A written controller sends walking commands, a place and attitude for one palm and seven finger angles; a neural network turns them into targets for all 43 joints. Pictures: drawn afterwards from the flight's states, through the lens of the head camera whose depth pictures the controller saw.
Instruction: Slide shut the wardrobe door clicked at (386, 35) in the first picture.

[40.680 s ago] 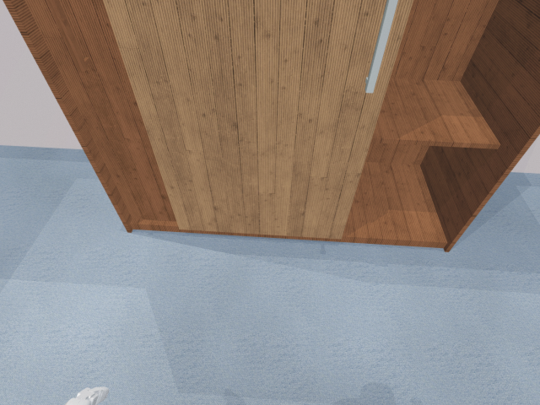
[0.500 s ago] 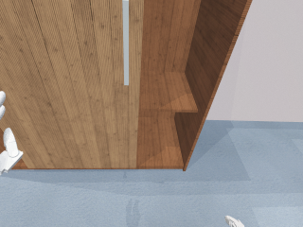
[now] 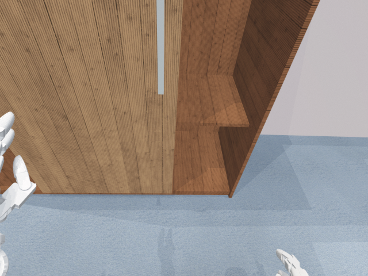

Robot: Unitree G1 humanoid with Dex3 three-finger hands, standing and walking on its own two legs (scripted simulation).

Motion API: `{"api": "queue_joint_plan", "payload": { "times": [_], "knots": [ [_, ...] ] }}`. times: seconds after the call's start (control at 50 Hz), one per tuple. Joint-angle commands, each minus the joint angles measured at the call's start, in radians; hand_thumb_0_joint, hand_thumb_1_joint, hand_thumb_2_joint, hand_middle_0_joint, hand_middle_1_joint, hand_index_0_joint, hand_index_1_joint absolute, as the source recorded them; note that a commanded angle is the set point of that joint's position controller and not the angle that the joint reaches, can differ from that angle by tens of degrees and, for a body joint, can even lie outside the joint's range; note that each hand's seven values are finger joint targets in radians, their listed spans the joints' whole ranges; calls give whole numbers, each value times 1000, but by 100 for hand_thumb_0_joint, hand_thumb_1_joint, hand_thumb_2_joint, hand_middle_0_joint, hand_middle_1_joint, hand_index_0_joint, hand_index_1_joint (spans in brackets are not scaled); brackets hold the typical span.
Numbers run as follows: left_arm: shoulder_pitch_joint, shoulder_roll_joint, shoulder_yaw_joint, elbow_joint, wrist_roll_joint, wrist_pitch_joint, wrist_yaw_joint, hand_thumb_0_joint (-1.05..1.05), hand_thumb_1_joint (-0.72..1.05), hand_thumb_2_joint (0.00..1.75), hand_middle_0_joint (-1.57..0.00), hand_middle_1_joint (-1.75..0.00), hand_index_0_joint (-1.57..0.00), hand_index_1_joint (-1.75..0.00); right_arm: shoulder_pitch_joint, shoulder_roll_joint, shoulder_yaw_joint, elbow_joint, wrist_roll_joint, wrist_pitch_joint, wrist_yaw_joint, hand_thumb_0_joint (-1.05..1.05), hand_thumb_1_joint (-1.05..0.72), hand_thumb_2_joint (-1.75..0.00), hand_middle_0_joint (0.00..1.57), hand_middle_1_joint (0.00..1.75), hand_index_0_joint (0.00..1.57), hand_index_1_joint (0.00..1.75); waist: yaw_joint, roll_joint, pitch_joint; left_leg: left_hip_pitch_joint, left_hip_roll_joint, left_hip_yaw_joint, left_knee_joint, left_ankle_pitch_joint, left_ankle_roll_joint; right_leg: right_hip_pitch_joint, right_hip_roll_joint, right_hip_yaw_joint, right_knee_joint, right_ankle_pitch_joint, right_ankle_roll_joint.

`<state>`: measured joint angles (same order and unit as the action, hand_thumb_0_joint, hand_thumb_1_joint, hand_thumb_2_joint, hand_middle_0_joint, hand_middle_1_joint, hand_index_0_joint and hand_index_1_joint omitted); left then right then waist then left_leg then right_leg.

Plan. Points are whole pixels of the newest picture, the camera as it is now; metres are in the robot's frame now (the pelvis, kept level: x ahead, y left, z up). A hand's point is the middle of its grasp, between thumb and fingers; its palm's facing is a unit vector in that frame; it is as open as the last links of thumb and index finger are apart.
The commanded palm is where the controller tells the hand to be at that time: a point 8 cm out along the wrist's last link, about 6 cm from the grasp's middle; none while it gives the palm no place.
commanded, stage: let the arm hang, fingers relaxed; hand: left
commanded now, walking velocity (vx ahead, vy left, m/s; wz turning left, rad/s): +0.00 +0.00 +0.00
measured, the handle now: (160, 44) +0.68 +0.12 +0.19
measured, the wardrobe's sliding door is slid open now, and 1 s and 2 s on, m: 0.35 0.35 0.35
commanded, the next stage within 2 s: look to check the result in 1.08 s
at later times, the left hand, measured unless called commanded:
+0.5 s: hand out of the picture +0.03 +0.20 -0.16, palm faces +0.03 -0.97 -0.24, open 7.1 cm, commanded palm none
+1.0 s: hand out of the picture +0.05 +0.17 -0.16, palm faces +0.02 -0.98 -0.18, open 7.3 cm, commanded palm none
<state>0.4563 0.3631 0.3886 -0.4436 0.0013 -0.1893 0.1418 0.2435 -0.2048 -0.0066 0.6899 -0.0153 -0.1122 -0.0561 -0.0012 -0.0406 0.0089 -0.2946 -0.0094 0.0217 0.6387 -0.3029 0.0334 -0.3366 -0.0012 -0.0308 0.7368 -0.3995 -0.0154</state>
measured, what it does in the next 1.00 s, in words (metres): stands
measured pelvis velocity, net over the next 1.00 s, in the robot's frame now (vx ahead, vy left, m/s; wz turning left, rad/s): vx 0.04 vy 0.00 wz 0.02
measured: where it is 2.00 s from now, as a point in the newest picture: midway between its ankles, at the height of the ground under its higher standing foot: outside the picture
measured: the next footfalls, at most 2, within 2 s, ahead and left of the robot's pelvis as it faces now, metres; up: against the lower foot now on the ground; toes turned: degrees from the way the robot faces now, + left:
none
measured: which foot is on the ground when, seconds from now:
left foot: down 0.00-1.00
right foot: down 0.00-1.00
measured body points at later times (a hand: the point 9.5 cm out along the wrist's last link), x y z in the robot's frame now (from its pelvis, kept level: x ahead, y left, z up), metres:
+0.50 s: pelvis +0.02 -0.01 +0.02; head +0.06 +0.00 +0.46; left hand +0.03 +0.25 -0.14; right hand +0.00 -0.23 -0.14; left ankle +0.03 +0.10 -0.72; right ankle +0.05 -0.14 -0.72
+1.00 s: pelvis +0.04 +0.00 +0.02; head +0.06 +0.00 +0.47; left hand +0.05 +0.22 -0.14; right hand +0.06 -0.22 -0.14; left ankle +0.03 +0.10 -0.72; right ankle +0.05 -0.14 -0.72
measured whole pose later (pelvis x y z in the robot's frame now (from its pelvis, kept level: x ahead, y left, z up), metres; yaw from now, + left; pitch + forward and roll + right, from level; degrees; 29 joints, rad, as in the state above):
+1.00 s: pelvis +0.04 +0.00 +0.02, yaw +1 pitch -1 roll +0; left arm 0.24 0.15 -0.01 1.13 0.01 0.01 0.03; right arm 0.25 -0.16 0.01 1.10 -0.01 0.00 -0.04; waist -0.01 0.00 0.06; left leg -0.16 -0.03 0.00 0.43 -0.25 0.03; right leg -0.18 0.01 0.07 0.42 -0.23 0.02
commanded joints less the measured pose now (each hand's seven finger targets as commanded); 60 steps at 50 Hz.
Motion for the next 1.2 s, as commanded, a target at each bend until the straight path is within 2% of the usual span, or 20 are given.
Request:
{"api": "queue_joint_plan", "payload": {
  "times": [0.0, 0.02, 0.04, 0.08, 0.1, 0.12, 0.14, 0.16, 0.18, 0.2, 0.22, 0.24, 0.26, 0.28, 0.3, 0.34, 0.4, 0.52, 0.78, 1.18],
  "knots": [
    [-99, -130, -281, 533, 37, 193, -131, 0, 90, 90, -20, -30, -20, -30, 50, -180, -77, -28, -31, 20, 38, 0, -90, -90, 20, 30, 20, 30, -71, 50, -57, 128, 295, -394, -177, 823, 178, -255, -7, 96, 303, -153, 26],
    [-118, -124, -297, 586, 35, 193, -133, 0, 90, 90, -20, -30, -20, -30, 37, -188, -69, -32, -35, 27, 34, 0, -90, -90, 20, 30, 20, 30, -53, -33, -104, 176, 291, -347, -150, 846, 182, -224, -11, 101, 256, -169, 35],
    [-143, -110, -307, 641, 34, 195, -135, 0, 90, 90, -20, -30, -20, -30, 25, -190, -64, -28, -35, 37, 37, 0, -90, -90, 20, 30, 20, 30, -38, -54, -118, 179, 271, -310, -147, 802, 172, -175, -11, 89, 182, -147, 39],
    [-147, -81, -322, 781, 29, 198, -139, 0, 90, 90, -20, -30, -20, -30, -17, -192, -52, -2, -27, 60, 42, 0, -90, -90, 20, 30, 20, 30, 5, 18, -112, 96, 216, -224, -158, 653, 122, 8, -1, 54, -43, -19, 39],
    [-138, -56, -327, 856, 27, 195, -139, 0, 90, 90, -20, -30, -20, -30, -39, -182, -43, 8, -19, 68, 44, 0, -90, -90, 20, 30, 20, 30, 24, 69, -88, 19, 160, -179, -140, 522, 74, 125, -3, 64, -203, 142, 34],
    [-126, -4, -324, 926, 28, 191, -134, 0, 90, 90, -20, -30, -20, -30, -32, -150, -38, 20, -8, 77, 48, 0, -90, -90, 20, 30, 20, 30, 26, 32, -68, -90, 78, -128, -110, 247, 24, 226, -51, 168, -299, 235, 10],
    [-138, 53, -327, 990, 31, 185, -129, 0, 90, 90, -20, -30, -20, -30, -19, -110, -26, 27, 2, 84, 52, 0, -90, -90, 20, 30, 20, 30, 6, -66, -28, -144, 1, -66, -68, -32, -16, 197, -190, 332, -384, 232, -52],
    [-177, 92, -334, 1035, 31, 187, -135, 0, 90, 90, -20, -30, -20, -30, 15, -110, -24, 46, 1, 96, 56, 0, -90, -90, 20, 30, 20, 30, -24, -25, -18, -57, -18, -37, -43, -114, -20, 74, -254, 381, -433, 105, -105],
    [-230, 87, -346, 1077, 29, 192, -139, 0, 90, 90, -20, -30, -20, -30, 40, -106, -24, 82, 0, 112, 60, 0, -90, -90, 20, 30, 20, 30, -48, 0, 12, 20, -16, -41, -28, -107, -14, -55, -220, 345, -471, -157, -108],
    [-268, 65, -350, 1118, 24, 197, -133, 0, 90, 90, -20, -30, -20, -30, 53, -108, -23, 109, -3, 127, 55, 0, -90, -90, 20, 30, 20, 30, -50, -118, 25, 43, -7, -44, -15, -56, -12, -85, -151, 307, -485, -213, -93],
    [-286, 32, -355, 1165, 18, 196, -129, 0, 90, 90, -20, -30, -20, -30, 52, -106, -21, 138, -4, 126, 51, 0, -90, -90, 20, 30, 20, 30, -46, -145, 61, 56, 0, -52, -35, -8, -9, -102, -139, 291, -490, -166, -90],
    [-282, 7, -359, 1205, 15, 192, -126, 0, 90, 90, -20, -30, -20, -30, 64, -99, -17, 166, -3, 122, 47, 0, -90, -90, 20, 30, 20, 30, -52, -74, 64, 95, 16, -65, -77, 42, -10, -110, -125, 275, -474, -102, -86],
    [-263, -28, -349, 1242, 18, 189, -123, 0, 90, 90, -20, -30, -20, -30, 75, -81, -15, 188, -6, 115, 42, 0, -90, -90, 20, 30, 20, 30, -53, 43, 38, 128, 32, -86, -136, 75, -9, -92, -103, 242, -431, -33, -75],
    [-238, -54, -340, 1262, 15, 190, -121, 0, 90, 90, -20, -30, -20, -30, 82, -73, -17, 202, -12, 108, 38, 0, -90, -90, 20, 30, 20, 30, -39, 182, 9, 99, 61, -131, -204, 81, 1, -25, -69, 199, -372, 36, -57],
    [-207, -48, -343, 1287, 9, 192, -121, 0, 90, 90, -20, -30, -20, -30, 72, -90, -18, 210, -12, 106, 34, 0, -90, -90, 20, 30, 20, 30, -16, 271, -16, 44, 93, -174, -251, 54, 15, 59, -46, 158, -335, 90, -40],
    [-191, -55, -350, 1342, 8, 192, -124, 0, 90, 90, -20, -30, -20, -30, 69, -96, -18, 228, -9, 104, 29, 0, -90, -90, 20, 30, 20, 30, 3, 173, -27, -11, 112, -193, -302, 30, 26, 158, -36, 122, -315, 175, -29],
    [-177, -63, -361, 1406, 5, 187, -121, 0, 90, 90, -20, -30, -20, -30, 97, -88, -18, 270, 0, 99, 23, 0, -90, -90, 20, 30, 20, 30, 3, 66, -45, 48, 94, -152, -270, 154, 19, 180, -54, 128, -335, 262, -30],
    [-165, -64, -375, 1487, 3, 189, -113, 0, 90, 90, -20, -30, -20, -30, 136, -61, -10, 340, 5, 107, 19, 0, -90, -90, 20, 30, 20, 30, -9, 44, 24, 95, 88, -118, -270, 177, 12, 131, -65, 137, -365, 258, -26],
    [-152, -102, -380, 1548, 7, 184, -107, 0, 90, 90, -20, -30, -20, -30, 109, -40, -7, 391, 4, 104, 17, 0, -90, -90, 20, 30, 20, 30, -12, 39, 71, 121, 86, -104, -288, 166, 10, 104, -65, 145, -380, 252, -17],
    [-145, -107, -376, 1558, 4, 180, -105, 0, 90, 90, -20, -30, -20, -30, 109, -41, -6, 405, 6, 98, 10, 0, -90, -90, 20, 30, 20, 30, -9, 53, 42, 163, 92, -96, -282, 252, 9, 155, -73, 140, -380, 334, -14]
  ]
}}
